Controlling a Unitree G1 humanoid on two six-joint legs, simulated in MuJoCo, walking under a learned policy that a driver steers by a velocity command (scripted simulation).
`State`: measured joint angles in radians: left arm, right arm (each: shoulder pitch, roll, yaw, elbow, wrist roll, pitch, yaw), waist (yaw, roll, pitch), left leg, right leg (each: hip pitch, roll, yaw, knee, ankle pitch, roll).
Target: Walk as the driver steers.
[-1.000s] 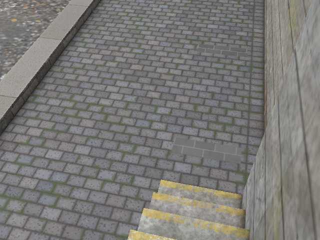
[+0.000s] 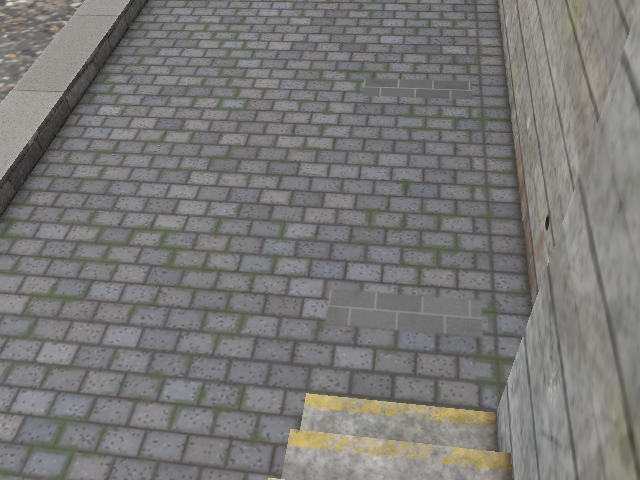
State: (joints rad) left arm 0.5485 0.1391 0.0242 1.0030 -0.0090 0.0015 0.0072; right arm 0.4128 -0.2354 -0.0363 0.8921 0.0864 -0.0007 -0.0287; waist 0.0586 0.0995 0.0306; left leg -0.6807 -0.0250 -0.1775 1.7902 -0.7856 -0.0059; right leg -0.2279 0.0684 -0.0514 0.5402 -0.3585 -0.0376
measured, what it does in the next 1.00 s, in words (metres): goes down: left foot, then right foot 0.21 m lower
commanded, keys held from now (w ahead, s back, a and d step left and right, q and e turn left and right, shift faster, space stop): w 1.00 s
